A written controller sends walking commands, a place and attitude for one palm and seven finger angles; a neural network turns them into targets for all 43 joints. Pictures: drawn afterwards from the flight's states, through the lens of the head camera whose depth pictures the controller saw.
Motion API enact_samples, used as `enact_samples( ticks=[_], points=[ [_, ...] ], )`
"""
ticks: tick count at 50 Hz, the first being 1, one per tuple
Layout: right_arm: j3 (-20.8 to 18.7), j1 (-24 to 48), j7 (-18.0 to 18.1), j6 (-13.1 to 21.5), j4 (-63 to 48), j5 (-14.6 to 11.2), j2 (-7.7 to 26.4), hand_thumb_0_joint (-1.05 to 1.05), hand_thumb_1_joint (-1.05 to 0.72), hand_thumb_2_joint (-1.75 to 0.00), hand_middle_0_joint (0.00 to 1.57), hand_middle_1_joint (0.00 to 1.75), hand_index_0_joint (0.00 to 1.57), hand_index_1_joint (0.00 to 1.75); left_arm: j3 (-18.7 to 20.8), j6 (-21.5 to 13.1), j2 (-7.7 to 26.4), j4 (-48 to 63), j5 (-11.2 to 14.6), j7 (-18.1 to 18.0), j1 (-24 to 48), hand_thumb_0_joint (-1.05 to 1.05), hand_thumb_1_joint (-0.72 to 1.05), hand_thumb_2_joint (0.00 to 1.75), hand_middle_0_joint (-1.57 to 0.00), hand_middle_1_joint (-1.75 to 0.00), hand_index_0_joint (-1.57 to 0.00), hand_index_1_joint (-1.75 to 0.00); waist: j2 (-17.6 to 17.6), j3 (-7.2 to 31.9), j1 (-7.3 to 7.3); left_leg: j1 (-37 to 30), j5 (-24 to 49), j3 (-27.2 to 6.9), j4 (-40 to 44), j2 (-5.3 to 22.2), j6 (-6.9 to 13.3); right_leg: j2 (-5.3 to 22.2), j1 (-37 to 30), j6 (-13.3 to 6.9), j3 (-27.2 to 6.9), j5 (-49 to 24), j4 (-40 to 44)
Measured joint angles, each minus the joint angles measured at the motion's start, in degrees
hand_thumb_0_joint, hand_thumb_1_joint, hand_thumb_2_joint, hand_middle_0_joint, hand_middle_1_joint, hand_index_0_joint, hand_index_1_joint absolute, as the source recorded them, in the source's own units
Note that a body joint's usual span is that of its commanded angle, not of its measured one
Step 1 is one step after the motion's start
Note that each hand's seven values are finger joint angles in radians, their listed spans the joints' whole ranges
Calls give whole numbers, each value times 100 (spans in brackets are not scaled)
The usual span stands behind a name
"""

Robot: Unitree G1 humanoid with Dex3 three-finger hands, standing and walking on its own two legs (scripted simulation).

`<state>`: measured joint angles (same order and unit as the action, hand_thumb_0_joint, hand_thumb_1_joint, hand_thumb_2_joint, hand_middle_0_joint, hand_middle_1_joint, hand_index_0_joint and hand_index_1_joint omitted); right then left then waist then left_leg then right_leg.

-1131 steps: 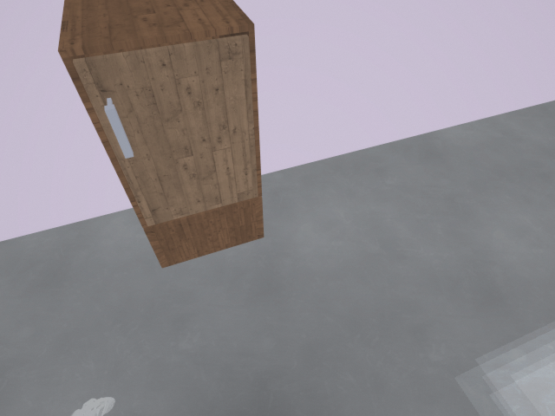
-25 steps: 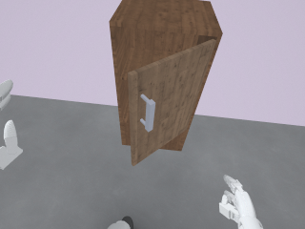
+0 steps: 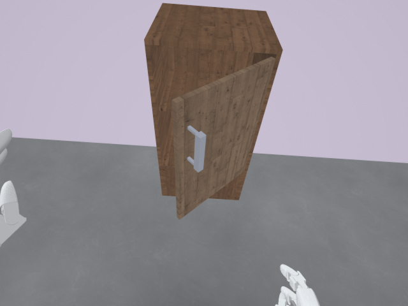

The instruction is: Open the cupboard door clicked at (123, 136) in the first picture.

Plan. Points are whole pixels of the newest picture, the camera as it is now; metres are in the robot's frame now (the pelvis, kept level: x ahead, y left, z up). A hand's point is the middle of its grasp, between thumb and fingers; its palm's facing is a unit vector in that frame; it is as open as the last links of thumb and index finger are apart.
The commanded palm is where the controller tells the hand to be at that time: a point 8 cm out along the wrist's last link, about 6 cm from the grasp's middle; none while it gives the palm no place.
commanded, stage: stop stepping back and stand still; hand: left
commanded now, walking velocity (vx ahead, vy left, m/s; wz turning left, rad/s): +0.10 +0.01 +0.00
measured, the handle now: (194, 149) +0.56 +0.04 -0.05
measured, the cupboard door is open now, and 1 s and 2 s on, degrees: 44 44 44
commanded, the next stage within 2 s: let the arm hang, fingers relaxed in 0.46 s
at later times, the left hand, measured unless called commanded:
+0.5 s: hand (23, 224) +0.19 +0.26 +0.16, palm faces +0.43 -0.76 -0.49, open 7.4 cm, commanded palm +0.13 +0.29 +0.17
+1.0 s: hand out of the picture -0.09 +0.19 -0.19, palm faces +0.10 -0.98 -0.20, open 7.1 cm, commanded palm none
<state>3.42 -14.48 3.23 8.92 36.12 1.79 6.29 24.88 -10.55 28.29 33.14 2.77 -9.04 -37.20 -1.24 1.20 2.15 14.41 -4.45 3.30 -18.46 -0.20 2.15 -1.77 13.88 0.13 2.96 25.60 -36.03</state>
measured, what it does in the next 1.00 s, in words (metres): steps on the spot: right foot, then left foot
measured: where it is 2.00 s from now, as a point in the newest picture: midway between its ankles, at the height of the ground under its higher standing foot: outside the picture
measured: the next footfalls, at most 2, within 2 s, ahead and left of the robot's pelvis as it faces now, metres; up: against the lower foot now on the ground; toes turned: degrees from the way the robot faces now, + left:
right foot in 0.08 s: +0.00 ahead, -0.09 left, +0.00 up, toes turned -3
left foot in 0.34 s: +0.05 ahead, +0.13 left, +0.00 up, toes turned +4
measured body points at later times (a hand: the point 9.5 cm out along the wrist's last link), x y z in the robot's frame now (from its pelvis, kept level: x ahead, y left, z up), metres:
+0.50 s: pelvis -0.01 -0.01 -0.01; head -0.01 -0.01 +0.44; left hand +0.17 +0.29 +0.19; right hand +0.15 -0.26 -0.09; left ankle +0.01 +0.12 -0.75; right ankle -0.04 -0.09 -0.75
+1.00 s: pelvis -0.06 +0.01 -0.01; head -0.03 +0.02 +0.44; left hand -0.10 +0.25 -0.17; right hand -0.04 -0.22 -0.16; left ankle +0.01 +0.12 -0.75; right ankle -0.04 -0.08 -0.75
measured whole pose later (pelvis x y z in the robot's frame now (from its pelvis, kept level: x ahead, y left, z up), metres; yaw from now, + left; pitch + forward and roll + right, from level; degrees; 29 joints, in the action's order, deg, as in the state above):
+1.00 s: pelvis -0.06 +0.01 -0.01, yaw +4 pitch -1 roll -1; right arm 0.3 -16.3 0.6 -2.6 60.0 1.8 10.1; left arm 0.8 2.7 10.9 -59.0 -0.9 -0.7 -19.6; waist -0.1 -4.6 -0.5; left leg 18.4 -8.8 0.0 -28.5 0.2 0.8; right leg 0.3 12.4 -1.9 7.7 14.4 -28.1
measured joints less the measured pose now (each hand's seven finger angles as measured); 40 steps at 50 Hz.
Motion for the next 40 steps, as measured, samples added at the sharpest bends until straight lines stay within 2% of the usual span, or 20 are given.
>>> enact_samples(
  ticks=[2,4,5,6,8,10,14,17,18,19,21,24,28,30,32,35,37,40],
  points=[
    [-28,-1,36,-129,13,-2,60,1,-90,-90,21,30,20,30,30,88,-13,-339,3,-20,-4,1,89,90,-21,-31,-21,-30,129,119,-15,72,-155,10,-64,-9,-60,-18,-303,-78,157,43,533],
    [-82,37,55,-253,0,-14,156,1,-90,-90,21,30,20,30,54,194,-43,-645,-6,-24,72,1,89,90,-21,-30,-21,-30,131,190,-80,393,-679,78,-568,-81,-144,4,-512,-268,72,-253,1157],
    [-125,89,59,-307,49,-23,254,1,-90,-90,21,30,20,30,-2,247,-141,-785,-2,-5,178,1,89,90,-21,-30,-21,-30,198,164,-153,612,-963,23,-1075,-69,-183,-13,-455,-368,69,-844,1201],
    [-168,128,62,-346,148,-24,366,1,-90,-90,21,30,20,30,-94,286,-272,-917,5,16,303,1,89,90,-21,-30,-21,-30,275,130,-224,806,-1140,-69,-1659,-43,-212,-50,-424,-433,83,-1098,1146],
    [-245,103,46,-360,359,-66,544,1,-90,-90,21,30,20,30,-276,297,-527,-1136,-18,44,507,1,89,90,-21,-30,-21,-30,287,144,-321,1042,-1289,-166,-2547,-30,-250,-50,-446,-465,92,-1078,1085],
    [-310,-9,58,-339,468,-114,667,1,-90,-90,21,30,20,30,-418,278,-754,-1282,-55,53,645,1,89,90,-21,-30,-21,-30,204,210,-347,1044,-1222,-162,-2831,21,-262,-3,-509,-456,118,-963,1083],
    [-430,-154,169,-198,464,-138,857,2,-90,-90,20,30,20,30,-600,207,-981,-1173,-132,20,797,2,89,90,-21,-30,-21,-30,68,197,-304,553,-1137,-87,-2128,176,-145,58,-583,-446,198,-824,968],
    [-510,-150,217,-97,332,-131,972,2,-90,-90,20,30,20,30,-572,80,-888,-828,-122,-2,786,2,89,90,-21,-30,-21,-30,120,119,-226,16,-768,-131,-1234,262,-76,-5,-538,-416,267,-667,737],
    [-546,-112,224,-85,300,-131,978,2,-90,-90,20,30,20,30,-517,25,-814,-735,-115,-6,793,2,89,90,-21,-31,-21,-30,138,82,-192,-77,-899,-160,-1089,285,-218,-21,-499,-400,284,-605,633],
    [-569,-49,229,-100,287,-139,941,2,-90,-90,20,30,20,30,-443,-22,-727,-695,-107,-9,816,2,89,90,-21,-31,-21,-30,93,29,-178,-97,-974,-142,-1081,259,-316,14,-485,-380,266,-567,570],
    [-559,63,212,-138,206,-173,869,2,-90,-90,20,30,20,30,-267,-103,-571,-695,-91,-13,795,2,89,90,-21,-31,-21,-30,69,-44,-179,-115,-991,-69,-1080,255,-374,24,-488,-375,193,-604,598],
    [-500,203,150,-157,54,-196,755,2,-90,-90,20,30,19,30,-78,-124,-412,-804,-78,9,709,1,89,90,-21,-30,-21,-30,143,-123,-127,-86,-944,-3,-1064,294,-342,-12,-478,-331,123,-714,714],
    [-391,299,81,-171,-28,-198,613,1,-90,-90,20,30,20,30,-161,-46,-432,-938,-40,62,611,1,89,90,-21,-30,-21,-30,221,-201,-98,-63,-851,46,-970,288,-293,-8,-458,-285,76,-852,851],
    [-407,365,-141,-49,250,-192,709,1,-90,-90,20,30,20,30,-613,-26,-416,-1766,-247,312,1021,1,89,90,-20,-30,-21,-30,333,-118,-175,156,-817,7,-1081,220,-240,67,-224,-236,118,-849,657],
    [-388,530,-293,-248,591,-159,877,1,-90,-90,20,30,20,30,-1189,438,-582,-3071,-361,594,1609,0,90,90,-20,-30,-20,-30,483,-43,-234,373,-834,-15,-1243,116,-176,182,18,-203,148,-728,378],
    [-328,723,-361,-580,977,-79,983,1,-90,-90,20,30,20,30,-1838,1071,-1053,-5097,-440,810,2163,0,90,90,-19,-30,-20,-30,647,-63,-195,572,-842,-38,-1441,23,-96,287,243,-191,178,-644,70],
    [-292,716,-376,-721,1174,-52,921,1,-90,-90,20,30,20,30,-2157,1284,-1352,-6153,-473,888,2246,1,91,90,-19,-30,-20,-30,613,-138,-154,580,-807,-63,-1454,11,-108,301,242,-179,203,-657,50],
    [-252,535,-386,-904,1446,-17,730,1,-90,-90,20,30,20,30,-2478,1409,-1723,-7295,-464,916,2135,1,91,90,-19,-30,-20,-30,368,-278,-106,547,-764,-144,-1462,11,-134,293,155,-212,286,-688,92]
  ],
)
